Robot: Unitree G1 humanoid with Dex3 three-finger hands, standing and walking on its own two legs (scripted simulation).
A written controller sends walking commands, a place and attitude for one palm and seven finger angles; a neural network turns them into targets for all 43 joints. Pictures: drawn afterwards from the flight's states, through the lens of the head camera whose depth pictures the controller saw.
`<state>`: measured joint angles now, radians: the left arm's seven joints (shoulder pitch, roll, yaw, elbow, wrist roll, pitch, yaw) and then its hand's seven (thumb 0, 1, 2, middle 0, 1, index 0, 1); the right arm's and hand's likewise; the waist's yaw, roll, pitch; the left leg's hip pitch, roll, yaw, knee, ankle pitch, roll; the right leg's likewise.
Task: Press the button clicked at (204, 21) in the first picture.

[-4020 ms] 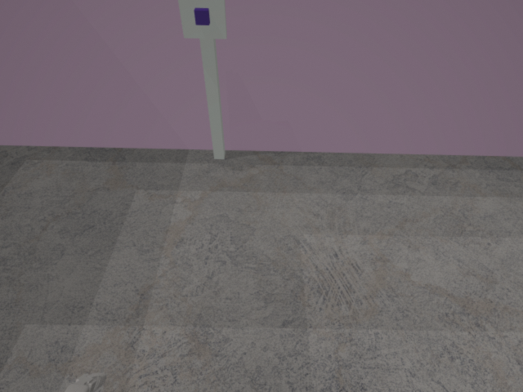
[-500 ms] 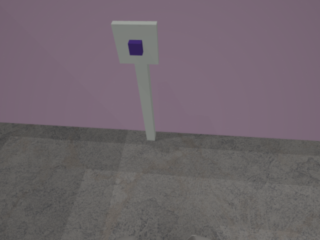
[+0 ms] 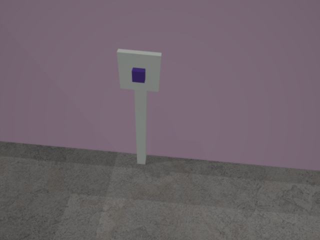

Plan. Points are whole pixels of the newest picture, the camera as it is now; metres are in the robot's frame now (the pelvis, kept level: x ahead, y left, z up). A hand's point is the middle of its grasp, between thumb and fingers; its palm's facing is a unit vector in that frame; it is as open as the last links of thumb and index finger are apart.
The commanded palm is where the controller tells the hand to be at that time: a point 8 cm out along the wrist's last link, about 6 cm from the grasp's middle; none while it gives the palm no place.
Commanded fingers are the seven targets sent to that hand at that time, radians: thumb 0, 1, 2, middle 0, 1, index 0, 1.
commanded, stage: take the last steps up to it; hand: left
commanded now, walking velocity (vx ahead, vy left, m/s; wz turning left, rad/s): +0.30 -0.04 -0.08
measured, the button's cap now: (138, 74) +0.75 +0.13 +0.01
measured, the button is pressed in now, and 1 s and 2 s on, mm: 0 0 0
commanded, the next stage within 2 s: come to a stop and stand still in 0.56 s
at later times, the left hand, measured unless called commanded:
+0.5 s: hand (126, 222) +0.22 +0.11 -0.17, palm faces +0.03 -0.97 -0.24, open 7.1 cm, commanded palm none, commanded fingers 0.00 0.90 0.90 -0.20 -0.30 -0.20 -0.30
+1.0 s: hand (116, 234) +0.19 +0.13 -0.19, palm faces +0.01 -0.98 -0.18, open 7.4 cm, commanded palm none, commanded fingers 0.00 0.90 0.90 -0.20 -0.30 -0.20 -0.30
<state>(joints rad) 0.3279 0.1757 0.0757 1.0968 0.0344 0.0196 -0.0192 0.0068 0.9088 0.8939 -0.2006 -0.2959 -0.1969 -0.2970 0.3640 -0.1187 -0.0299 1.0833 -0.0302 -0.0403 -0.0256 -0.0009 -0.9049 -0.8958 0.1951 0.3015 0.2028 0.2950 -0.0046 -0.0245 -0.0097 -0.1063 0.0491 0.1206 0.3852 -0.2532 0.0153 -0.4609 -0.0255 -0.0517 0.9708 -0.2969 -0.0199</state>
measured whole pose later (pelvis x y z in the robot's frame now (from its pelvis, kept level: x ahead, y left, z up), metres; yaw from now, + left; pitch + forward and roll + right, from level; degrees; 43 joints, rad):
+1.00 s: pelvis +0.21 -0.04 -0.01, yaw -2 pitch -1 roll -1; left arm 0.28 0.16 0.04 1.10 0.02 0.05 0.04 0.00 0.91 0.89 -0.20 -0.30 -0.20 -0.30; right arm 0.08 -0.11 -0.04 1.03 -0.01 -0.01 -0.06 -0.02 -0.93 -0.90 0.20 0.30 0.21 0.30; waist 0.02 -0.03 0.11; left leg -0.29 0.05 0.17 0.46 -0.16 0.05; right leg -0.31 -0.05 -0.04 0.89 -0.51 0.03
